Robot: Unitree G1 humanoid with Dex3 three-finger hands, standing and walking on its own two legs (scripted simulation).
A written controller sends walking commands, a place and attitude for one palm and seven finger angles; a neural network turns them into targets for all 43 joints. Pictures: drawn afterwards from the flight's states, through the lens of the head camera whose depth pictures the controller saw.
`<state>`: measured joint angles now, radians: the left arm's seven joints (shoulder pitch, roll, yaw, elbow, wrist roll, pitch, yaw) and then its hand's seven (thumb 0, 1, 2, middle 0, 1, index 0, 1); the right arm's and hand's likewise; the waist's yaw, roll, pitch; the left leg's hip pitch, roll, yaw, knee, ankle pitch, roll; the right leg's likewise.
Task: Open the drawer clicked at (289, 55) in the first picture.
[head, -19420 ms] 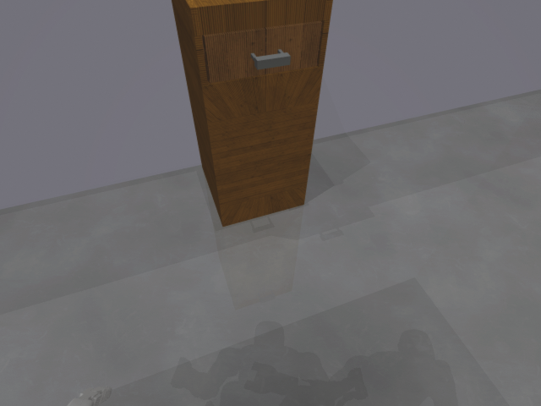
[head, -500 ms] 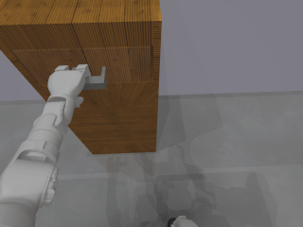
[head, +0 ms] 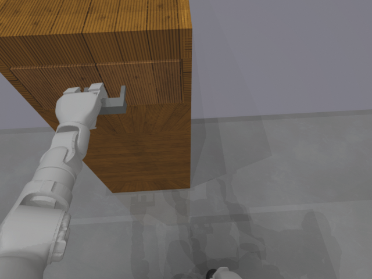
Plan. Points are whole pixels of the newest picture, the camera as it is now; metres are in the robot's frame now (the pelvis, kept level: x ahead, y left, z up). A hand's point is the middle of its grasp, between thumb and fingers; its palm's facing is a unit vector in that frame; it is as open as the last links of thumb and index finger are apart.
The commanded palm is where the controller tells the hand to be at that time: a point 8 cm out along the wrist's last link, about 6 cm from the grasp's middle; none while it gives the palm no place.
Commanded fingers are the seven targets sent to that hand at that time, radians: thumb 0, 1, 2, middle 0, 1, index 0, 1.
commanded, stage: pull the drawer open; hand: left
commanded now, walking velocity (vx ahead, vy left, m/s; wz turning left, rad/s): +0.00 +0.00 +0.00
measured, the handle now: (103, 98) +0.52 +0.19 +0.05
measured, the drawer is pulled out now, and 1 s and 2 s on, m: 0.00 0.10 0.17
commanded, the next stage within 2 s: none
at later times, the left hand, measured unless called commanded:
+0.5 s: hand (87, 131) +0.44 +0.22 +0.03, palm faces -0.04 +0.00 -1.00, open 6.1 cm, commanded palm +0.42 +0.22 +0.08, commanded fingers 0.00 0.90 0.90 -0.40 -1.35 -0.40 -1.35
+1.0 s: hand (82, 162) +0.36 +0.21 +0.03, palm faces +0.03 -0.06 -1.00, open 6.0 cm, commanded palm +0.34 +0.23 +0.08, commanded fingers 0.00 0.90 0.90 -0.40 -1.35 -0.40 -1.35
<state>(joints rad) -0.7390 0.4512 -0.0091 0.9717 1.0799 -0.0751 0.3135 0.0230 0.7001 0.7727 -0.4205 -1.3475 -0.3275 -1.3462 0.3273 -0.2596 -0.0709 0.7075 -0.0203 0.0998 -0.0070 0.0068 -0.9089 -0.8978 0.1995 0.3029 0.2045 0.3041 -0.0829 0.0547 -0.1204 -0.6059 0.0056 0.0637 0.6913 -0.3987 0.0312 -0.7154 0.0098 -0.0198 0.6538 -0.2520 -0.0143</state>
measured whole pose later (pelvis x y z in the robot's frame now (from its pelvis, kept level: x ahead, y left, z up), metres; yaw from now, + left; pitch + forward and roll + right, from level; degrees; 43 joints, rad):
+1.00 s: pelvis +0.01 +0.00 +0.01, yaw +0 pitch +12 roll +0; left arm -0.20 0.37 -0.08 0.38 1.04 0.01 0.34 0.02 0.71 0.78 -0.39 -1.35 -0.33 -1.35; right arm 0.23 -0.26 -0.07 0.67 0.00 0.11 -0.01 0.01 -0.91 -0.90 0.20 0.30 0.20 0.30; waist 0.00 0.07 -0.09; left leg -0.43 0.00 0.05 0.61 -0.39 0.02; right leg -0.55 0.01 -0.02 0.61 -0.26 -0.02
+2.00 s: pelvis +0.00 -0.02 +0.01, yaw +1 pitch +7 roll +1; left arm -0.01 0.36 -0.11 0.23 1.05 0.02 0.30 0.00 0.68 0.77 -0.42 -1.35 -0.33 -1.32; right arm 0.06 -0.21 -0.01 0.64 -0.01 0.08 -0.05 0.01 -0.91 -0.90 0.20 0.30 0.20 0.30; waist 0.07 0.06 -0.06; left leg -0.34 0.00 0.04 0.60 -0.37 0.00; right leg -0.48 0.01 -0.03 0.63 -0.27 -0.04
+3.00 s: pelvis -0.01 -0.02 -0.01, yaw -1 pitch +7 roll +1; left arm 0.65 0.39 -0.04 -0.27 1.02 -0.03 0.44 0.01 0.67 0.81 -0.42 -1.35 -0.29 -1.27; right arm 0.10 -0.25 -0.01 0.55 -0.04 0.10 0.01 0.01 -0.91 -0.90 0.20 0.30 0.20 0.30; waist 0.08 0.05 -0.08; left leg -0.42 0.02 0.07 0.75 -0.46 0.00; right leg -0.57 0.03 0.00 0.76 -0.33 -0.04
